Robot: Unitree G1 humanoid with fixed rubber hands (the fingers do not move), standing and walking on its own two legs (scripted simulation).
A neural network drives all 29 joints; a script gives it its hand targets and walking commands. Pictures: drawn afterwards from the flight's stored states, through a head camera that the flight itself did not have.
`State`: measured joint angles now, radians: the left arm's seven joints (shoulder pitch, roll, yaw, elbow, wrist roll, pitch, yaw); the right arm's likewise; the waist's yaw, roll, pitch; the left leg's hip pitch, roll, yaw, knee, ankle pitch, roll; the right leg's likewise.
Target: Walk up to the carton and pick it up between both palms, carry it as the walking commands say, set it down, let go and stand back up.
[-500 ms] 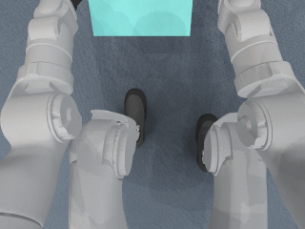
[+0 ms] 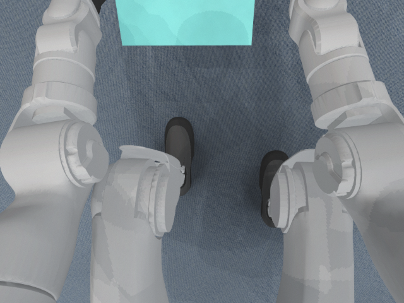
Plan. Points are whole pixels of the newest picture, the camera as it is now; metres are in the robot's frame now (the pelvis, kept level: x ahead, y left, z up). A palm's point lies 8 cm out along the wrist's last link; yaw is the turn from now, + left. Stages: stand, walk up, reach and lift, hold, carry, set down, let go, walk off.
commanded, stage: set down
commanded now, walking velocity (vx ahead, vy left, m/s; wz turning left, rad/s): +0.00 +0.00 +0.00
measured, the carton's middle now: out of the picture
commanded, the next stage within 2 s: none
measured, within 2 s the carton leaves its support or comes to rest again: rests again in 0.32 s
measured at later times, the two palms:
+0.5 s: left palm (85, 1) +0.51 +0.24 -0.20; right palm out of the picture +0.55 -0.10 -0.21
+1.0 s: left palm out of the picture +0.52 +0.27 -0.17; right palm out of the picture +0.56 -0.08 -0.16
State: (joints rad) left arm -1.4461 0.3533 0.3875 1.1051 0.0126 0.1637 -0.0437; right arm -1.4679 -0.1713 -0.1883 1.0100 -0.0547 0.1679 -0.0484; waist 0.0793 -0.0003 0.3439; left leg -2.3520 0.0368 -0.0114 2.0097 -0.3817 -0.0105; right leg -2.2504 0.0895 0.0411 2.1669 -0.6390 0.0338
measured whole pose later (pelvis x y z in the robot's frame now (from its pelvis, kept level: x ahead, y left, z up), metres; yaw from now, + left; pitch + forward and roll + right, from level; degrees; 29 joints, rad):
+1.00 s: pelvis -0.01 +0.00 +0.01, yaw -1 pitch +33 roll +0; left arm -1.47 0.43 0.26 1.00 -0.18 0.06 0.10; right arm -1.52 -0.33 0.05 0.86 0.15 0.18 -0.18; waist 0.09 -0.02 0.54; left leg -2.21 0.04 -0.01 2.01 -0.38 -0.01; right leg -2.10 0.09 0.04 2.16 -0.64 0.04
